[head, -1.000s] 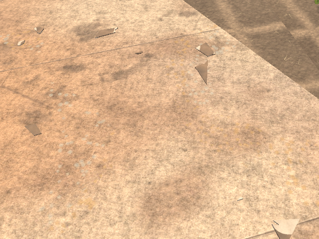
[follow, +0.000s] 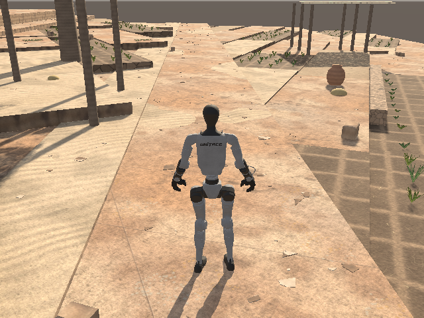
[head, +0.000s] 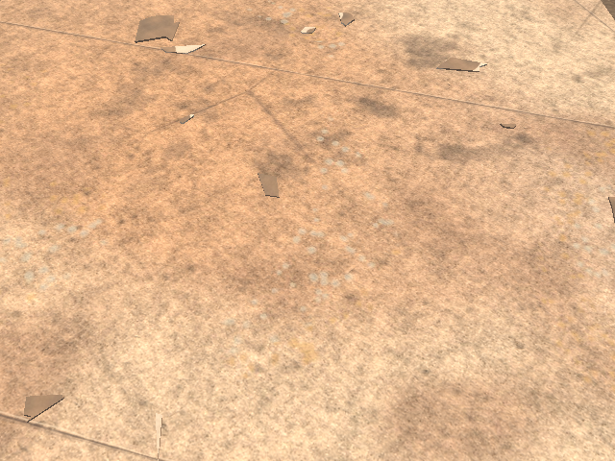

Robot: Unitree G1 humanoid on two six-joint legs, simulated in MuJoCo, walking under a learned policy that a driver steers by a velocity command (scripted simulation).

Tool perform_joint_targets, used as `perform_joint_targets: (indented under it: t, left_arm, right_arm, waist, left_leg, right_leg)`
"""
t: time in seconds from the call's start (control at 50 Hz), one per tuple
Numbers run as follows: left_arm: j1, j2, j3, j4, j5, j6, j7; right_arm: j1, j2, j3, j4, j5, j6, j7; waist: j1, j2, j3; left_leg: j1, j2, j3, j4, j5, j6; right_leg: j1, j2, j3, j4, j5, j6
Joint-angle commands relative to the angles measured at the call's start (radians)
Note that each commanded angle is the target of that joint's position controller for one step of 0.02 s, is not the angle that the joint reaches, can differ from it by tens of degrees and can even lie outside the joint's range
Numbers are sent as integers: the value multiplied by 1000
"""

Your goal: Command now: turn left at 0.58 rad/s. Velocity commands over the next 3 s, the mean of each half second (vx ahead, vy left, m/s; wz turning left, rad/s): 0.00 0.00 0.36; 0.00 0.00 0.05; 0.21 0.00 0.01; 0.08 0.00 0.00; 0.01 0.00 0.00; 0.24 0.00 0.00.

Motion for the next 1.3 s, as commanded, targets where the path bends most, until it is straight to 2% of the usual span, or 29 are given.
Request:
perform_joint_targets:
  t: [0.02, 0.04, 0.06, 0.08, 0.1, 0.14, 0.18, 0.22, 0.28, 0.32, 0.38, 0.4, 0.42, 0.44, 0.46, 0.48, 0.52, 0.54, 0.58, 0.74, 1.04, 1.08, 1.12, 1.16, 1.18, 1.22, 1.26, 1.28, 1.3]
  left_arm:
    - [59, 120, 38, -56, 1, -30, -11]
    - [81, 181, 51, -62, 17, -26, -5]
    - [49, 250, 60, -64, 41, -13, -2]
    - [54, 191, 48, -80, 48, -15, -3]
    - [16, 140, 31, -95, 39, -15, 2]
    - [-31, 105, 19, -104, 17, -8, 9]
    - [-7, 114, 14, -94, 17, 2, 15]
    - [24, 123, 16, -84, 22, 10, 19]
    - [11, 148, 21, -83, 15, 18, 12]
    - [17, 161, 22, -75, 7, 22, 3]
    - [14, 145, 8, -60, -13, 24, -4]
    - [64, 117, -4, -37, -12, 17, -7]
    - [96, 69, -22, -40, 23, 6, -15]
    - [115, 23, -37, -51, 41, -2, -16]
    - [58, 74, -30, -50, 37, 2, -8]
    - [39, 84, -27, -49, 32, 3, -8]
    - [37, 98, -26, -35, 36, 8, -3]
    - [51, 112, -24, -28, 31, 9, -3]
    - [64, 99, -27, -7, 25, 6, -7]
    - [89, 96, -28, 58, 21, 5, 3]
    - [108, 98, -29, 162, 15, 13, 22]
    - [124, 86, -30, 182, 8, 16, 24]
    - [80, 67, -33, 162, 1, 6, 24]
    - [21, 59, -34, 123, -13, -23, 13]
    - [16, 66, -30, 115, -23, -39, 4]
    - [40, 69, -29, 121, -32, -66, -19]
    - [181, 57, -24, 196, -23, -80, -34]
    - [279, 65, -14, 249, -9, -78, -36]
    - [387, 104, -1, 278, -1, -77, -33]
  right_arm:
    - [-69, -146, -39, -94, 15, -2, -11]
    - [-26, -98, -25, -99, 2, -4, -11]
    - [30, -76, -22, -116, 3, -12, -8]
    - [41, -169, -49, -102, -11, -21, -7]
    - [49, -207, -67, -82, -2, -18, -3]
    - [51, -165, -63, -57, -2, 2, -7]
    - [28, -105, -44, -70, 3, 7, -2]
    - [-8, -76, -30, -89, 3, 3, -2]
    - [-32, -43, -10, -103, -10, 0, 4]
    - [-29, -50, -9, -101, -8, -1, 8]
    - [49, -47, -12, -63, -10, -3, 16]
    - [52, -65, -13, -66, -16, -4, 13]
    - [70, -127, -21, -79, -24, -4, 3]
    - [-6, -138, -12, -90, -46, -6, 3]
    - [-44, -66, 3, -102, -47, -19, 12]
    - [-62, -38, 14, -91, -49, -30, 17]
    - [-50, -57, 10, -77, -45, -45, 19]
    - [-33, -54, 14, -72, -43, -48, 18]
    - [-7, -40, 21, -61, -42, -49, 18]
    - [-14, -29, 22, -46, -36, -45, 15]
    - [29, -26, 14, 59, -30, -47, 6]
    - [58, -46, 5, 82, -22, -41, -1]
    - [103, -91, -9, 93, -14, -38, -5]
    - [149, -124, -18, 109, -5, -56, -7]
    - [151, -119, -17, 114, -6, -70, -8]
    - [110, -101, -13, 105, 4, -85, -5]
    - [5, -104, -12, 81, 18, -77, -2]
    - [-2, -79, -6, 79, 9, -74, -1]
    - [-15, -14, 13, 66, -5, -79, 3]
  waist:
    - [57, 137, -133]
    - [35, 3, -172]
    - [-30, -281, -126]
    - [2, -245, -132]
    - [-9, -171, -114]
    - [-8, -128, -76]
    - [10, -143, -66]
    - [35, -171, -85]
    - [46, -195, -113]
    - [54, -213, -115]
    - [9, -187, -103]
    - [12, -149, -104]
    - [40, 14, -157]
    - [94, 210, -135]
    - [51, 163, -113]
    - [59, 147, -94]
    - [43, 154, -72]
    - [41, 137, -56]
    - [38, 81, -43]
    - [38, 14, -51]
    - [41, 2, -35]
    - [33, 31, -39]
    - [-2, 111, 41]
    - [-24, 189, 123]
    - [-18, 197, 134]
    - [9, 160, 108]
    - [95, 105, 41]
    - [128, 70, 5]
    - [160, -62, -29]
  left_leg:
    - [93, 197, -281, -23, 309, 104]
    - [-17, 128, -197, 117, 61, 47]
    - [-242, -50, 8, 304, -364, -17]
    - [-291, 14, 42, 552, -435, -68]
    - [-295, 45, 47, 651, -360, -87]
    - [-315, 60, 68, 713, -241, -120]
    - [-299, 54, 105, 683, -194, -137]
    - [-288, 63, 129, 568, -192, -144]
    - [-161, 99, 171, 354, -211, -135]
    - [-80, 100, 207, 233, -191, -126]
    - [102, 76, 251, -109, 51, -77]
    - [207, 100, 205, -197, 160, -49]
    - [337, 259, 13, -183, 410, -6]
    - [220, 388, -94, -154, 451, 118]
    - [136, 358, -79, -169, 305, 160]
    - [129, 301, -33, -166, 203, 122]
    - [116, 243, 8, -157, 139, 61]
    - [93, 232, 16, -159, 145, 47]
    - [97, 211, 35, -142, 155, 32]
    - [119, 186, 62, -120, 244, 35]
    - [105, 150, 112, -113, 236, 14]
    - [104, 141, 103, -141, -69, 35]
    - [66, 229, -50, -251, -489, 106]
    - [41, 365, -263, -361, -592, 193]
    - [64, 401, -304, -372, -544, 212]
    - [117, 406, -255, -351, -411, 195]
    - [-12, 298, -61, -274, -248, 126]
    - [-93, 235, 22, -175, -189, 93]
    - [-206, 148, 137, 70, -138, 33]
  right_leg:
    - [143, -31, -4, -260, 205, -40]
    - [279, -206, 135, -272, 325, -105]
    - [323, -392, 369, -277, 585, -269]
    - [281, -481, 428, -278, 610, -373]
    - [251, -429, 324, -267, 565, -352]
    - [229, -314, 171, -256, 464, -278]
    - [217, -273, 92, -265, 512, -284]
    - [271, -274, 71, -260, 527, -299]
    - [261, -286, 43, -246, 531, -303]
    - [239, -295, 48, -240, 532, -306]
    - [181, -271, 31, -183, 451, -259]
    - [121, -247, 15, -164, 365, -196]
    - [30, -176, -54, -40, 167, -105]
    - [-1, -108, -113, -44, -99, -38]
    - [65, -117, -92, -49, -91, -12]
    - [84, -113, -94, -89, 12, -11]
    - [115, -115, -86, -130, 158, -8]
    - [130, -122, -81, -136, 176, -11]
    - [143, -118, -88, -146, 181, -14]
    - [171, -123, -88, -170, 220, -3]
    - [196, -120, -95, -177, 230, -10]
    - [164, -73, -151, -125, 18, -19]
    - [12, -36, -185, 12, -136, -41]
    - [-113, -66, -127, 155, -172, -87]
    - [-167, -94, -88, 206, -212, -113]
    - [-164, -127, -70, 134, -236, -158]
    - [158, -69, -155, -106, 31, -163]
    - [325, -29, -172, -130, 125, -137]
    - [454, -144, 6, -210, 29, -158]
Next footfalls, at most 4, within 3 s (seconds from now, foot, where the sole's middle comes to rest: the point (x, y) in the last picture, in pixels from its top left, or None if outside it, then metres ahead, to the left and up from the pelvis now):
0.04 right None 0.06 -0.13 -0.78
0.42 left None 0.01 0.13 -0.78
1.70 left None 0.30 0.13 -0.78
1.96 right None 0.27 -0.12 -0.78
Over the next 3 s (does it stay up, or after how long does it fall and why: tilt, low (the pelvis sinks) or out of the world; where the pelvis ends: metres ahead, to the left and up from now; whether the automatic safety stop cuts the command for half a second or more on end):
stays up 0.36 0.07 0.00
